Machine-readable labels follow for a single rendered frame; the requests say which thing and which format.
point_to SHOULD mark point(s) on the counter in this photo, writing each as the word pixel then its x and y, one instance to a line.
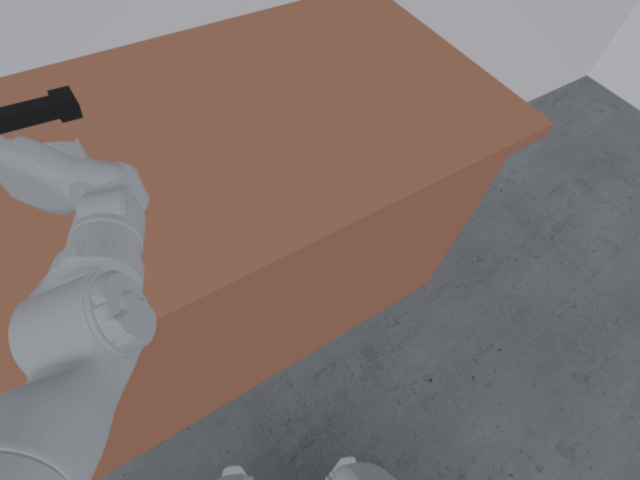
pixel 307 166

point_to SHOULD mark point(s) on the robot right shin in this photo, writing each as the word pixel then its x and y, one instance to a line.
pixel 343 461

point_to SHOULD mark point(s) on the tap lever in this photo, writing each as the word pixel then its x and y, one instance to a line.
pixel 59 104

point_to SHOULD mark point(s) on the left robot upper arm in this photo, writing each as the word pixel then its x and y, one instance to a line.
pixel 78 344

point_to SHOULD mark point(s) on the robot shin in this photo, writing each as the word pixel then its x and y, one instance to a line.
pixel 233 470
pixel 343 461

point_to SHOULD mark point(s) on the robot left hand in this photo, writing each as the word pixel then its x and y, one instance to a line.
pixel 33 172

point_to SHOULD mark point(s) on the robot left forearm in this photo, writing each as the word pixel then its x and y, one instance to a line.
pixel 107 232

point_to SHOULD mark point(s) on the robot left shin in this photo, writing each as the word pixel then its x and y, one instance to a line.
pixel 233 470

